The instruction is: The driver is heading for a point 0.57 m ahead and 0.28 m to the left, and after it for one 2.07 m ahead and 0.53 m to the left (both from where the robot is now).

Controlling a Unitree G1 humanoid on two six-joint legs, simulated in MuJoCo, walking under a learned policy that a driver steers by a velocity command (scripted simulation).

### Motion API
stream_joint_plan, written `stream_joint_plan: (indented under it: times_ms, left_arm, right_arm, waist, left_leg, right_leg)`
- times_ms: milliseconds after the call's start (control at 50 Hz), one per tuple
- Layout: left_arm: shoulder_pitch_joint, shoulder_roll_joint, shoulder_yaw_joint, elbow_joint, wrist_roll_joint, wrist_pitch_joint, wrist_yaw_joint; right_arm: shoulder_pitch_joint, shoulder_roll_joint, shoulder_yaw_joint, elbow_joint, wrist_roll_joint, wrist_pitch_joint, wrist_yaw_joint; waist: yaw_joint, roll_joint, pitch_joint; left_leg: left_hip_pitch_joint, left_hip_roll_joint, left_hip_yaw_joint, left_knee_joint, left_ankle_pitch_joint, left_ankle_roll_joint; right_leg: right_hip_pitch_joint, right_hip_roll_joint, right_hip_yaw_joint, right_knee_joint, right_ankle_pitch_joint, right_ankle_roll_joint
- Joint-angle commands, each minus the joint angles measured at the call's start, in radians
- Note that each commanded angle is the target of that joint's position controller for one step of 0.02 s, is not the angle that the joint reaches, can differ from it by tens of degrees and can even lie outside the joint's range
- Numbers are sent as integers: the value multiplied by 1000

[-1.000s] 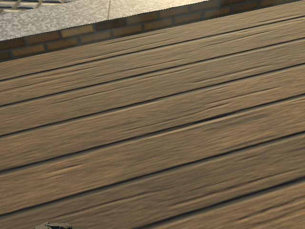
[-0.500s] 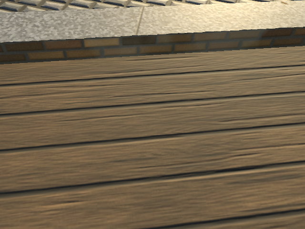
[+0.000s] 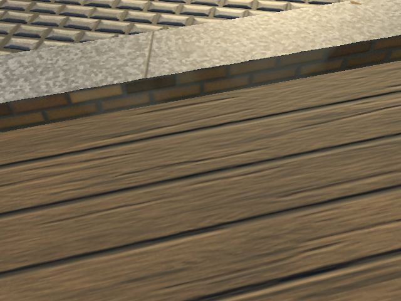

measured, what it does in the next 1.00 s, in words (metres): walks ahead, turning left: left foot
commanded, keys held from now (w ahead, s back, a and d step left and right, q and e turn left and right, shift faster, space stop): w+q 1.00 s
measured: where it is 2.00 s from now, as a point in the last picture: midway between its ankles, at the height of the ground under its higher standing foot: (105, 186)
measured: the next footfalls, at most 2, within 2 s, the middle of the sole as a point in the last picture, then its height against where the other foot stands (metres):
left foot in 0.54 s outside the picture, level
right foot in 1.08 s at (167, 216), level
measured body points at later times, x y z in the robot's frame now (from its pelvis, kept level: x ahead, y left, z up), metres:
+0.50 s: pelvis +0.25 +0.01 +0.00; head +0.28 +0.03 +0.45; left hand +0.13 +0.23 -0.15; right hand +0.48 -0.16 -0.11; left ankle +0.36 +0.11 -0.71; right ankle +0.11 -0.09 -0.72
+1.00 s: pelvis +0.50 +0.10 +0.01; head +0.53 +0.14 +0.46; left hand +0.58 +0.41 -0.09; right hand +0.61 -0.16 -0.11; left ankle +0.36 +0.10 -0.72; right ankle +0.72 +0.06 -0.68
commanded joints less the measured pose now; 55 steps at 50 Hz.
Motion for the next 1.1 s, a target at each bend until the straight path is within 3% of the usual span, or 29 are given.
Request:
stream_joint_plan:
  times_ms: [20,40,60,80,100,120,200,300,380,440,500,520,540,560,580,600,620,640,660,700,760,840,960,1000,1040,1060,1080,1100]
  left_arm:
    - [427,263,77,66,-4,3,14]
    - [309,196,57,44,-14,7,12]
    - [235,132,40,30,-16,0,9]
    - [212,103,32,31,-16,-8,11]
    - [212,81,25,41,-20,-14,17]
    - [229,75,23,49,-20,-22,20]
    - [311,92,26,77,-25,-43,25]
    - [373,85,20,98,-21,-43,33]
    - [434,115,24,116,-20,-38,45]
    - [450,132,28,127,-16,-23,53]
    - [423,177,42,115,-12,-1,56]
    - [413,189,46,104,-15,9,51]
    - [388,186,45,78,-20,11,44]
    - [423,57,22,10,-26,6,23]
    - [293,139,37,-43,-25,-8,15]
    - [219,134,33,-69,-32,-23,10]
    - [233,135,31,-63,-35,-34,12]
    - [253,135,33,-47,-26,-27,16]
    - [279,130,33,-44,-6,-8,16]
    - [288,113,31,-52,9,28,8]
    - [191,107,27,-95,8,48,1]
    - [30,120,23,-158,1,51,-3]
    - [-133,128,6,-235,-10,34,-12]
    - [-128,144,6,-252,-14,23,-12]
    - [7,176,16,-221,-18,12,-3]
    - [134,204,29,-183,-18,5,9]
    - [280,238,41,-155,-9,-8,23]
    - [412,324,60,-161,22,-8,41]
  right_arm:
    - [79,-107,-20,-64,15,-5,-1]
    - [2,-130,-33,-81,6,0,0]
    - [-42,-103,-29,-89,5,-1,7]
    - [-57,-82,-31,-88,0,6,10]
    - [-46,-71,-32,-86,-16,21,17]
    - [-36,-56,-32,-83,-21,34,23]
    - [-133,-43,-37,-126,-19,61,37]
    - [-310,-35,-27,-198,-17,60,53]
    - [-447,-29,-13,-261,-21,56,61]
    - [-451,-44,-17,-280,-24,55,61]
    - [-301,-84,-39,-246,-27,56,50]
    - [-190,-109,-53,-214,-30,48,44]
    - [-44,-177,-81,-176,-45,42,31]
    - [-64,-292,-107,-190,-44,43,19]
    - [-26,-308,-109,-200,-14,58,17]
    - [-87,-275,-100,-193,-8,63,7]
    - [-137,-219,-86,-198,-1,58,5]
    - [-186,-185,-76,-207,0,50,2]
    - [-211,-160,-66,-213,8,40,-1]
    - [-191,-165,-62,-212,15,17,2]
    - [-129,-205,-69,-206,12,8,6]
    - [-38,-205,-68,-203,9,14,7]
    - [42,-219,-69,-208,-6,19,-6]
    - [28,-234,-73,-218,-9,19,-14]
    - [-44,-258,-79,-241,-10,15,-14]
    - [-64,-268,-81,-247,-8,10,-7]
    - [-80,-251,-76,-255,2,1,5]
    - [-40,-149,-50,-296,28,-5,10]
  waist:
    - [163,-175,-345]
    - [117,-101,-185]
    - [97,-65,-92]
    - [76,-72,-46]
    - [54,-89,-22]
    - [44,-91,-26]
    - [38,-75,-3]
    - [61,-62,43]
    - [96,-61,58]
    - [81,-77,44]
    - [10,-114,-54]
    - [-35,-100,-118]
    - [-110,-23,-197]
    - [-25,207,-261]
    - [-70,95,-298]
    - [-42,42,-148]
    - [2,-15,-77]
    - [47,-50,-42]
    - [79,-44,-46]
    - [98,-27,-63]
    - [76,5,-40]
    - [14,41,-20]
    - [-41,64,-10]
    - [-25,78,-10]
    - [49,91,-46]
    - [103,70,-111]
    - [178,19,-203]
    - [197,-135,-365]
  left_leg:
    - [-582,-26,-79,710,-44,58]
    - [-613,35,-108,727,35,70]
    - [-598,73,-105,686,112,69]
    - [-570,95,-101,648,148,67]
    - [-541,110,-98,623,170,59]
    - [-524,109,-92,623,187,54]
    - [-638,122,-70,595,292,37]
    - [-703,114,-21,369,435,20]
    - [-669,89,61,181,438,42]
    - [-611,44,104,115,345,88]
    - [-422,-55,145,88,196,156]
    - [-276,-84,132,25,197,184]
    - [-43,-7,-15,-67,167,234]
    - [262,307,-520,-109,202,376]
    - [282,359,-790,-255,174,426]
    - [182,344,-620,-277,216,383]
    - [51,303,-522,-293,331,335]
    - [-45,246,-431,-301,451,293]
    - [-107,203,-364,-307,536,276]
    - [-148,163,-313,-310,638,267]
    - [-169,128,-294,-332,629,246]
    - [-90,115,-327,-328,611,207]
    - [38,131,-383,-255,708,197]
    - [44,145,-410,-221,748,177]
    - [-32,129,-402,-133,888,129]
    - [-62,94,-387,-1,967,107]
    - [-169,30,-347,209,861,84]
    - [-365,-60,-251,520,437,55]
  right_leg:
    - [702,-426,707,-281,-328,-167]
    - [550,-384,552,-298,-376,-134]
    - [419,-343,431,-342,-300,-109]
    - [345,-301,333,-365,-218,-75]
    - [293,-266,252,-379,-141,-51]
    - [278,-256,201,-381,-77,-45]
    - [312,-243,72,-398,64,-46]
    - [356,-222,-46,-397,192,-44]
    - [449,-250,-109,-382,309,-42]
    - [539,-266,-159,-287,558,-35]
    - [573,-272,-193,-3,896,-32]
    - [519,-269,-198,185,832,-23]
    - [334,-240,-204,471,576,12]
    - [-120,-53,-168,835,-397,71]
    - [-282,31,64,952,-444,79]
    - [-362,-46,110,905,-329,67]
    - [-307,-81,108,801,-251,64]
    - [-238,-103,110,726,-229,71]
    - [-169,-112,114,679,-223,86]
    - [-123,-111,104,614,-223,111]
    - [-178,-107,82,500,-130,137]
    - [-271,-89,85,335,3,145]
    - [-282,-30,88,140,48,121]
    - [-207,-15,100,67,29,98]
    - [28,26,93,-6,-38,66]
    - [197,51,77,-37,-53,47]
    - [428,-25,139,-78,-55,16]
    - [685,-304,447,-113,-270,-42]
Velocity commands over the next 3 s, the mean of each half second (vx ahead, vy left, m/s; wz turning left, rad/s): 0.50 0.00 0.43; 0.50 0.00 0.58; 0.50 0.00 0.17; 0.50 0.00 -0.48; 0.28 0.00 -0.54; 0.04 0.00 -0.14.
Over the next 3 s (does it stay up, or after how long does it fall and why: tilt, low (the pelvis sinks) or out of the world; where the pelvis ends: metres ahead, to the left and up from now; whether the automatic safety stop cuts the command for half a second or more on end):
stays up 1.25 0.52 0.13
